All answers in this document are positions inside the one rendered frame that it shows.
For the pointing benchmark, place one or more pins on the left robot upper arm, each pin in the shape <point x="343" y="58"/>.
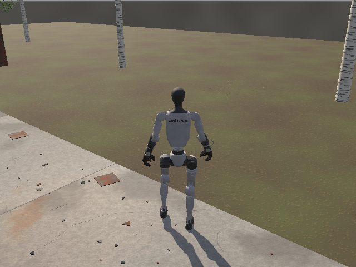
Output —
<point x="157" y="126"/>

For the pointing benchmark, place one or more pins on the robot left thigh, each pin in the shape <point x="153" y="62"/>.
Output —
<point x="165" y="163"/>

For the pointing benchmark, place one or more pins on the left robot forearm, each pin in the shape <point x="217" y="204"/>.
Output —
<point x="150" y="147"/>

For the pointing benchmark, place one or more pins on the humanoid robot torso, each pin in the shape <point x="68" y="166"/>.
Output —
<point x="178" y="134"/>

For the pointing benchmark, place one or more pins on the robot right hand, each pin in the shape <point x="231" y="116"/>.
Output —
<point x="204" y="153"/>

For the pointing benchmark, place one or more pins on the robot left hand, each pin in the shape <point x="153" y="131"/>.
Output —
<point x="148" y="158"/>

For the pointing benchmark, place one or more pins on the right robot upper arm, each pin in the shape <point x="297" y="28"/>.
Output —
<point x="198" y="125"/>

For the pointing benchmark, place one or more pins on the right robot forearm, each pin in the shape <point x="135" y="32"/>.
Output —
<point x="206" y="145"/>

